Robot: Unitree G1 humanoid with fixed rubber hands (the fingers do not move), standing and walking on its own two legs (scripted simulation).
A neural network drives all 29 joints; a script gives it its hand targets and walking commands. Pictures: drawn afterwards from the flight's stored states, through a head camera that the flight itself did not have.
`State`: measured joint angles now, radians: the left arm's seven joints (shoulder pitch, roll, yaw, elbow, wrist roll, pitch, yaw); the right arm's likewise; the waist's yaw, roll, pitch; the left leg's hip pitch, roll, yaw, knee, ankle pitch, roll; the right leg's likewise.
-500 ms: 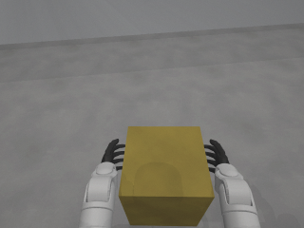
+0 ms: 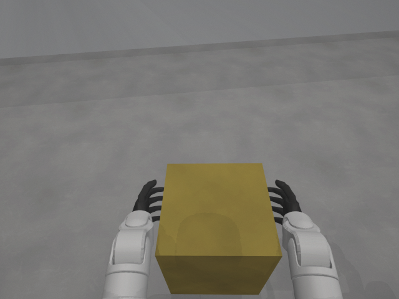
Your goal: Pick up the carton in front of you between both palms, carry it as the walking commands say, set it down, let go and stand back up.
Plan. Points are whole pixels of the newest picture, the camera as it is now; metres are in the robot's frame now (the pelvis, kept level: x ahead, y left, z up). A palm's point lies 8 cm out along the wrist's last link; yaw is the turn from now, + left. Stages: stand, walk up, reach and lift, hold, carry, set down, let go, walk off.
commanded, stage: hold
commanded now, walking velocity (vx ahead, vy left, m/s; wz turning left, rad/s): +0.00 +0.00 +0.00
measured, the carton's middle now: (214, 231) +0.29 +0.00 -0.06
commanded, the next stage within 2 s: set down in 0.40 s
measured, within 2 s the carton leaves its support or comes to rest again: neither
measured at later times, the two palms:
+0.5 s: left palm (137, 227) +0.24 +0.15 +0.05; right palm (298, 230) +0.24 -0.15 +0.05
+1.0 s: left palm (154, 227) +0.32 +0.16 -0.12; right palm (270, 231) +0.31 -0.14 -0.11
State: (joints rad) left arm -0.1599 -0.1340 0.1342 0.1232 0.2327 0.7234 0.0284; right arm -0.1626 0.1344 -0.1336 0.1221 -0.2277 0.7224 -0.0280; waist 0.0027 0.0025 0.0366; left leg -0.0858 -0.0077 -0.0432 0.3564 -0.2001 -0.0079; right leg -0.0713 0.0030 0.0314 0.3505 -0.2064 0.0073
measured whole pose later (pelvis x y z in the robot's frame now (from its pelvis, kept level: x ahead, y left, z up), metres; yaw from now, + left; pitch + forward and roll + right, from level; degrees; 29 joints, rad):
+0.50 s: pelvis -0.05 +0.00 -0.01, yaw +0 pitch -9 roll +0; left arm -0.33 -0.17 0.29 0.35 0.34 0.72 -0.02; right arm -0.33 0.17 -0.30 0.36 -0.33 0.71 0.02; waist 0.00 0.00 0.01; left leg -0.10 -0.03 -0.08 0.45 -0.19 0.00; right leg -0.09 0.03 0.08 0.44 -0.20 0.00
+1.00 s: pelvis -0.05 +0.01 -0.05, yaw -1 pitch +18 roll +0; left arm -0.59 -0.14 0.45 0.57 0.35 0.23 -0.02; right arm -0.58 0.19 -0.47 0.54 -0.36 0.23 -0.01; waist 0.00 0.00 0.09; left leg -0.83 -0.05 -0.08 0.79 -0.28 -0.01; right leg -0.82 0.05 0.09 0.79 -0.29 0.02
